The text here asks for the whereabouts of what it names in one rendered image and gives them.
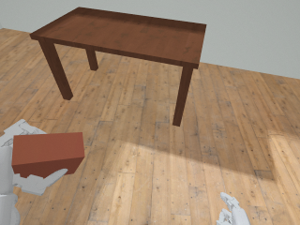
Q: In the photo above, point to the table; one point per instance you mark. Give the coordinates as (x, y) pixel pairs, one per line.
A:
(166, 41)

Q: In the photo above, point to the left robot forearm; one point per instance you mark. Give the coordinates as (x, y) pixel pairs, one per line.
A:
(9, 215)

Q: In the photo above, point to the right robot hand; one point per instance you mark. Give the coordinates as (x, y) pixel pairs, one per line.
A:
(238, 216)

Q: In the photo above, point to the left robot hand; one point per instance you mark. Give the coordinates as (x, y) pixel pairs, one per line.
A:
(33, 184)

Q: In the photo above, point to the sponge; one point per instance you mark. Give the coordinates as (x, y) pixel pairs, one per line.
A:
(44, 154)

